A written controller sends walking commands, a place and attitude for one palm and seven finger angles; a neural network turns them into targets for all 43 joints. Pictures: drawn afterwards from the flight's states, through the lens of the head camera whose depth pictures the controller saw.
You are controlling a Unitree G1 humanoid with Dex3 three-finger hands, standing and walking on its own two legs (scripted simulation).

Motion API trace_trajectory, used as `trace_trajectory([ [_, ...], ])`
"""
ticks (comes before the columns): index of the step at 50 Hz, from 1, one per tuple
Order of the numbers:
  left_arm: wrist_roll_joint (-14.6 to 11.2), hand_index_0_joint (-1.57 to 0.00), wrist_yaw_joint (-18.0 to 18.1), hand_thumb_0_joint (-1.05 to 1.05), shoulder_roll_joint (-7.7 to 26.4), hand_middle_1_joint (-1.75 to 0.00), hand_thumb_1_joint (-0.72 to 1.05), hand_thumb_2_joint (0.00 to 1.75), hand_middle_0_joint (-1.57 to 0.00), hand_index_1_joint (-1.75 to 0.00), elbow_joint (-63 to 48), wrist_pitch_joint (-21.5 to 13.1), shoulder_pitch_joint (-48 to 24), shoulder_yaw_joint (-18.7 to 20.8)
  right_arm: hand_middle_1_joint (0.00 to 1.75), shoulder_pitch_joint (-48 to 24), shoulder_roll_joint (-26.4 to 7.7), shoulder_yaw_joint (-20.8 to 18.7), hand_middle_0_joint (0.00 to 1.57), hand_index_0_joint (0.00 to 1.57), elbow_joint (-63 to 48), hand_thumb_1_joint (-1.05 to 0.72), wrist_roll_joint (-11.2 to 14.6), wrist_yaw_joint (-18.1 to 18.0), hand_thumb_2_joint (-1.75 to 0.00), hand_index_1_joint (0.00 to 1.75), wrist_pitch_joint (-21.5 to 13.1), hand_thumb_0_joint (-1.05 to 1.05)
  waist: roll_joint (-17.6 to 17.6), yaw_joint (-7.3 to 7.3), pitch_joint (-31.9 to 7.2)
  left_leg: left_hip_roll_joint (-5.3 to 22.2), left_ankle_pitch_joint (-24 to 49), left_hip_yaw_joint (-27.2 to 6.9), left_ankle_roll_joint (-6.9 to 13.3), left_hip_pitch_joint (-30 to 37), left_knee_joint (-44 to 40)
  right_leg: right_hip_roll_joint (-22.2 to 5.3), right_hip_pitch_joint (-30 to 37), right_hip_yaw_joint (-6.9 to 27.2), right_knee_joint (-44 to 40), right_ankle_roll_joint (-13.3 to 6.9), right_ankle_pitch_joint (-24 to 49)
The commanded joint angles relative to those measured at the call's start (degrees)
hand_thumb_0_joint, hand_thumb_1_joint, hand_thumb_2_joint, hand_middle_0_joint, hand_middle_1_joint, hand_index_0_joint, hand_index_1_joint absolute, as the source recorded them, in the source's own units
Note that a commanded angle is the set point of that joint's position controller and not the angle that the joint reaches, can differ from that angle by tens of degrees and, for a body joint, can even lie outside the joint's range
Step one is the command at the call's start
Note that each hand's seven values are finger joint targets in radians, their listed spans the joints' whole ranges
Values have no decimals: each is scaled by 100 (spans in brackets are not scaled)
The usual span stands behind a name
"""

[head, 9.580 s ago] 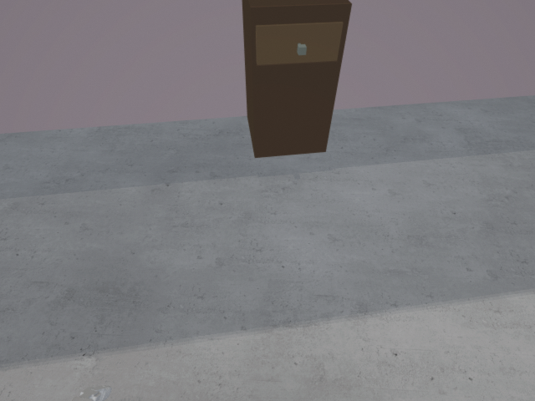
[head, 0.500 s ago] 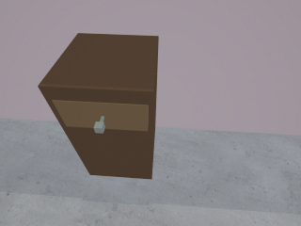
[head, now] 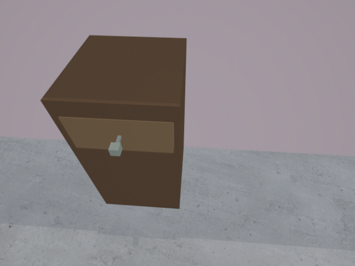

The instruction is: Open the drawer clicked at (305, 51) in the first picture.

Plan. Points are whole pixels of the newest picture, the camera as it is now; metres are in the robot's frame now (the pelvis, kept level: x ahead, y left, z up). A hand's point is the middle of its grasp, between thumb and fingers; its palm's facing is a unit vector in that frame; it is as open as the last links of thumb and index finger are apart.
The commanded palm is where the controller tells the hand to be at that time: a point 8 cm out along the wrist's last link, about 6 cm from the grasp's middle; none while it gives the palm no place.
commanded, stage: look again from close up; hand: left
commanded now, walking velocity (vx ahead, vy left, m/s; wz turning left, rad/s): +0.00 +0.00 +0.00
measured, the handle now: (116, 144) +0.51 +0.25 -0.13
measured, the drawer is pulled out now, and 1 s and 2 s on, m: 0.00 0.00 0.00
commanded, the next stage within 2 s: raise the hand with hooked fingers in 0.46 s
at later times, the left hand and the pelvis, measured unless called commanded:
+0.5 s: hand out of the picture -0.03 +0.18 -0.18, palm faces +0.01 -0.98 -0.19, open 7.4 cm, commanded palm none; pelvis -0.02 +0.01 +0.00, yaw -1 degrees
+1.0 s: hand out of the picture +0.13 +0.18 -0.07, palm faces -0.14 -0.30 -0.94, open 8.7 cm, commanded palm +0.13 +0.22 -0.01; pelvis -0.04 -0.01 -0.03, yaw -4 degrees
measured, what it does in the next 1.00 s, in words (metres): stands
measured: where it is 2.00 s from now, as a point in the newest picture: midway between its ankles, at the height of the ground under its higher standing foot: outside the picture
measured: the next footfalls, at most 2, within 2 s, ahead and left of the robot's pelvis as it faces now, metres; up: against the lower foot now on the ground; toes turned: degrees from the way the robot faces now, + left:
none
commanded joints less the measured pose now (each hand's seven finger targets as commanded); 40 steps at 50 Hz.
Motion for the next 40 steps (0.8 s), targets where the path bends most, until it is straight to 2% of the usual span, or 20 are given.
trace_trajectory([
  [1, -38, -20, 38, 0, 836, -30, 90, 90, -20, -30, -278, -228, 420, 56, 30, 492, -289, -71, 20, 20, -469, -90, 1, 47, -90, 30, -72, 0, -32, -201, -277, 292, 176, -168, 95, -657, 183, -1235, 336, 953, 119, -301, 3336],
  [2, -43, -20, 6, 0, 736, -30, 90, 90, -20, -30, -356, -203, 373, 50, 30, 630, -363, -62, 20, 20, -470, -90, -21, 62, -90, 30, -89, 0, 37, -198, -474, 322, 649, -315, 130, -544, 94, -1014, 283, 842, 183, -279, 2360],
  [4, -55, -20, -21, 0, 599, -30, 90, 90, -20, -30, -375, -182, 365, 42, 30, 642, -520, -63, 20, 20, -437, -90, -45, 38, -90, 30, -139, 0, -224, -144, -503, 516, 1545, -417, 214, -451, 100, -792, 252, 724, 286, -213, 2069],
  [6, -52, -20, -40, 0, 596, -30, 90, 90, -20, -30, -376, -107, 295, 16, 30, 581, -559, -39, 20, 20, -436, -90, -41, 18, -90, 30, -140, 0, 177, -101, -153, 543, 1861, -473, 240, -551, -21, -725, 102, 644, 335, -192, 1612],
  [10, -46, -20, -75, 0, 593, -30, 90, 90, -20, -30, -379, -27, 299, -4, 30, 470, -605, -1, 20, 20, -464, -90, -33, 16, -90, 30, -111, 0, -273, -46, 509, 494, 1097, -519, 266, -869, -292, -672, -191, 703, 123, -156, 907],
  [11, -41, -20, -84, 0, 598, -30, 90, 90, -20, -30, -376, -11, 284, -6, 30, 505, -617, 6, 20, 20, -439, -90, -40, 26, -90, 30, -105, 0, -131, -50, 583, 499, 934, -539, 281, -923, -379, -639, -237, 688, 103, -150, 655],
  [14, -37, -20, -102, 0, 631, -30, 90, 90, -20, -30, -414, 14, 309, -1, 30, 464, -635, 23, 20, 20, -429, -90, -44, 44, -90, 30, -97, 0, -290, -9, 737, 449, 537, -562, 298, -1054, -505, -616, -307, 734, -3, -123, 286],
  [16, -41, -20, -111, 0, 643, -30, 90, 90, -20, -30, -426, 30, 292, -7, 30, 510, -638, 41, 20, 20, -384, -90, -47, 47, -90, 30, -98, 0, -149, -16, 748, 458, 401, -606, 313, -1095, -615, -593, -320, 718, -8, -119, 157],
  [27, -47, -20, -127, 0, 594, -30, 90, 90, -20, -30, -384, 8, 413, 12, 30, 587, -587, 48, 20, 20, -203, -90, -36, 34, -90, 30, -138, 0, -105, 14, 309, 437, 738, -529, 313, -810, -553, -654, -78, 703, 13, -102, 578],
  [28, 2, -20, 120, 0, 900, -30, 90, 90, -20, -30, -173, -90, 888, 61, 30, -288, -782, -46, 20, 20, -644, -90, 43, 84, -90, 30, -153, 0, -908, 336, 678, 470, 848, -213, 66, -1358, 612, -1045, -197, 980, -39, 71, 3085],
  [29, 748, -20, 128, 0, 2515, -32, 88, 89, -20, -32, -8729, -1111, -3657, -147, 30, -196, -1769, -129, 20, 20, -2612, -90, 303, -214, -90, 30, -1063, 0, 970, -382, -2315, -81, 1896, -162, 313, 242, -229, -349, 245, 1309, 494, -94, 2141],
  [30, 877, -20, 593, 0, 2333, -33, 85, 88, -20, -33, -7192, -605, -1366, 184, 30, -746, -1282, -83, 20, 20, -2260, -90, 246, -454, -90, 30, -1579, 0, 1698, 67, -2020, 107, 2947, -166, 226, 439, -175, -223, -48, 748, 717, -194, 1004],
  [31, 522, -21, 934, 0, 1695, -34, 83, 87, -21, -34, -7001, -220, -1046, 58, 30, -552, -1276, -257, 20, 20, -1865, -90, 309, -455, -90, 30, -1751, 0, 1538, -72, -1514, 137, 2410, -172, -7, -40, -180, -148, -515, 431, 817, -95, 276],
  [32, 724, -21, 1014, 0, 566, -36, 81, 86, -21, -36, -5910, 367, 598, -519, 30, -543, -915, -210, 20, 20, -1870, -90, 369, -411, -90, 30, -1775, 0, 927, -43, -1010, 171, 2054, -283, 9, -540, -226, -165, -769, 267, 839, -28, 47],
  [33, 899, -21, 1002, 0, 536, -37, 78, 85, -21, -37, -7005, 365, -110, -795, 30, -750, -1082, -197, 20, 20, -2372, -90, 413, -342, -90, 30, -1857, 0, 638, -58, -506, 102, 1623, -379, 32, -815, -155, -174, -896, 223, 747, -19, 228],
  [34, 1420, -21, 1094, 0, 804, -39, 76, 84, -21, -39, -7153, 332, 28, -721, 30, -868, -1310, -247, 20, 20, -2496, -90, 309, -329, -90, 30, -1913, 0, 303, -90, -682, 53, 1376, -394, 93, -876, 44, -121, -1080, 312, 715, -60, 254],
  [35, 1970, -21, 1241, 0, 939, -40, 74, 83, -21, -40, -7177, 296, 63, -827, 30, -985, -1416, -218, 20, 20, -2661, -90, 169, -300, -90, 30, -1897, 0, 18, -190, -390, -57, 1048, -433, 151, -1170, 250, -75, -1430, 362, 752, -101, 86],
  [37, 3036, -22, 1513, 0, 1025, -43, 69, 81, -22, -43, -6745, 352, 180, -794, 30, -931, -1470, -277, 20, 20, -3090, -90, -47, -172, -90, 30, -1652, 0, -1000, -233, -396, -239, 723, -440, 181, -1638, 658, 1, -1909, 413, 830, -113, -558],
  [39, 3931, -22, 1736, 0, 847, -47, 64, 79, -22, -47, -6197, 414, 1485, -718, 30, -1252, -1489, -438, 20, 20, -3647, -90, -215, 33, -90, 30, -1264, 0, -1518, 159, -296, -333, 485, -324, 129, -1882, 845, 6, -1935, 490, 709, -146, -1131],
  [40, 4335, -22, 1794, 0, 679, -48, 62, 78, -22, -48, -6022, 409, 2197, -809, 30, -1396, -1484, -466, 20, 20, -3842, -90, -261, 142, -90, 30, -1011, 0, -1644, 354, -285, -353, 505, -236, 102, -2013, 884, 14, -1796, 578, 719, -183, -977],
])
